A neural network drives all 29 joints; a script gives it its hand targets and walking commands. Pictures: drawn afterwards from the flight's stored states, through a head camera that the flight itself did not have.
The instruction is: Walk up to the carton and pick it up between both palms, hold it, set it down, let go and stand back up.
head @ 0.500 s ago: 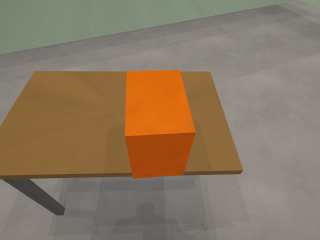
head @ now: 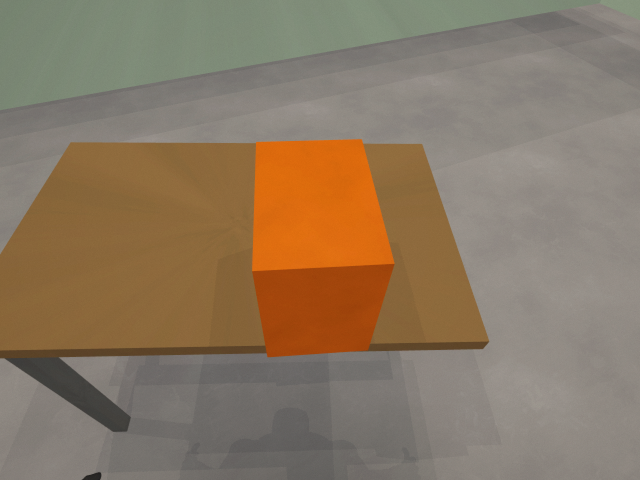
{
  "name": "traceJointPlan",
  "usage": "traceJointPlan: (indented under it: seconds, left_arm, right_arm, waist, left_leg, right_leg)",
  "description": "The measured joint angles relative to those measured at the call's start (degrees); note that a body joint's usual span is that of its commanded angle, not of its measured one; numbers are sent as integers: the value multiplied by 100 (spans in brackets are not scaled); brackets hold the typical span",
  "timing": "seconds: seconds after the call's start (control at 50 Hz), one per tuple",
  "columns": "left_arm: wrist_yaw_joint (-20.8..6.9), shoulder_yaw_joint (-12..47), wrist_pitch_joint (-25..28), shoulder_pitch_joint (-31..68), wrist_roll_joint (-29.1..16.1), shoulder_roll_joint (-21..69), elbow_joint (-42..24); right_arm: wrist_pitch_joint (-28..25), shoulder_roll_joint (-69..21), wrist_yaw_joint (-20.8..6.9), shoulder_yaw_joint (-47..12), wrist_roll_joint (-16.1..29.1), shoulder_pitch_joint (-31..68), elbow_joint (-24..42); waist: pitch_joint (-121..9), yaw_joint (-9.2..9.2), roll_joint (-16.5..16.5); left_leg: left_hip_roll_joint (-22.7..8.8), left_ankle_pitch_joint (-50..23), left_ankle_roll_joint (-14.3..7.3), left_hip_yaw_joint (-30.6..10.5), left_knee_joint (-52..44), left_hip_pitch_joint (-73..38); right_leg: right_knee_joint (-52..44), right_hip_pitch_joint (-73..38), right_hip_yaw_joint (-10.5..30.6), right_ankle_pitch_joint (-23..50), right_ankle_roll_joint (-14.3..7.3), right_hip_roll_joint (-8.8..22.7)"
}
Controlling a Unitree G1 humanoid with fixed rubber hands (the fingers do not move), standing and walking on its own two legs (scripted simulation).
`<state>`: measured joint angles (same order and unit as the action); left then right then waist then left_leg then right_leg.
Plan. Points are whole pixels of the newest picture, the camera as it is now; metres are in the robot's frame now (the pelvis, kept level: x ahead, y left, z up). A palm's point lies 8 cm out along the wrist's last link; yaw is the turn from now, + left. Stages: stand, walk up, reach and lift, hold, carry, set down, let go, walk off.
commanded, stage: walk up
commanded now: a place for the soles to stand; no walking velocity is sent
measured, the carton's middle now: (314, 249) +0.45 +0.01 -0.01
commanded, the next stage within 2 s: reach and lift in 0.58 s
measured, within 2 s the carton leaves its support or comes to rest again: neither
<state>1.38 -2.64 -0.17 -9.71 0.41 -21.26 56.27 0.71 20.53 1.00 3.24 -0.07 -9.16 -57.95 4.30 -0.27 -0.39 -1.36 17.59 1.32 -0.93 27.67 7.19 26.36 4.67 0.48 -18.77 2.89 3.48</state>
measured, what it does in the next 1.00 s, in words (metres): stands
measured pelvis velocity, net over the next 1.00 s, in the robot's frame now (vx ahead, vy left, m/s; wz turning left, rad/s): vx -0.05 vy -0.02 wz -0.03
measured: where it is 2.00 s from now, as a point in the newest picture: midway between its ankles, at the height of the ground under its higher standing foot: outside the picture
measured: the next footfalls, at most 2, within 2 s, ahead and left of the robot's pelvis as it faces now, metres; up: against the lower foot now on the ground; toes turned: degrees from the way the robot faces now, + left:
none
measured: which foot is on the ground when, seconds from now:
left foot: down 0.00-1.00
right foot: down 0.00-1.00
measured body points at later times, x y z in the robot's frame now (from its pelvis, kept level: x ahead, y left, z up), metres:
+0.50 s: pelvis -0.01 +0.00 +0.00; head +0.00 +0.00 +0.45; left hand +0.05 +0.32 -0.12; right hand +0.07 -0.31 -0.12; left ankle -0.03 +0.14 -0.74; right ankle -0.05 -0.15 -0.74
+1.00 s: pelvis -0.05 -0.02 +0.00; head -0.02 +0.00 +0.45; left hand +0.14 +0.25 -0.10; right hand +0.11 -0.30 -0.09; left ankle -0.03 +0.14 -0.74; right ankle -0.05 -0.15 -0.74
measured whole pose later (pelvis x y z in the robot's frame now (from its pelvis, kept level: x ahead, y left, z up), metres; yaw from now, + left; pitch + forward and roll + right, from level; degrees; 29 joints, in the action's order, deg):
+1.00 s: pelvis -0.05 -0.02 +0.00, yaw -2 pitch -5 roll +0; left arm 0.4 -6.8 -23.9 -3.5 5.4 -15.3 28.9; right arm -6.5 17.0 -2.4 4.6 -0.1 -5.4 -48.0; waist 8.5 1.0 -2.3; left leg -4.1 15.0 3.4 -0.1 29.0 8.7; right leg 28.8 7.6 1.4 -16.0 1.5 0.8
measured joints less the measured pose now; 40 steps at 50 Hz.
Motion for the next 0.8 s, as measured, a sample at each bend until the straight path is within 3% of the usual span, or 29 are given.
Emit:
traceJointPlan:
  seconds: [0.58, 0.64, 0.7, 0.8]
  left_arm:
    - [-55, -24, 38, -177, 8, -2, 31]
    - [-16, 27, -1216, 84, -42, -129, -692]
    - [-81, 18, -2242, 573, 123, -194, -1615]
    - [-179, -224, -2681, 1083, 555, 147, -2696]
  right_arm:
    - [-40, -4, -34, -28, 18, -62, 30]
    - [-429, -158, -280, 487, -471, 439, -304]
    - [-605, -213, -449, 654, -408, 979, -175]
    - [-828, -164, -389, 324, 48, 1252, 143]
  waist:
    - [-27, 21, 7]
    - [74, 54, 1]
    - [396, 54, 6]
    - [603, 14, -35]
  left_leg:
    - [52, -247, -11, -117, -164, 83]
    - [-27, -42, 81, -113, 433, 585]
    - [-154, 176, 119, -134, 1029, 941]
    - [-286, 26, 204, -126, 1147, 857]
  right_leg:
    - [-184, 17, -120, 207, 12, 44]
    - [394, 527, -87, 18, -43, -36]
    - [886, 854, -65, -113, -29, -170]
    - [1012, 803, -60, -122, -95, -297]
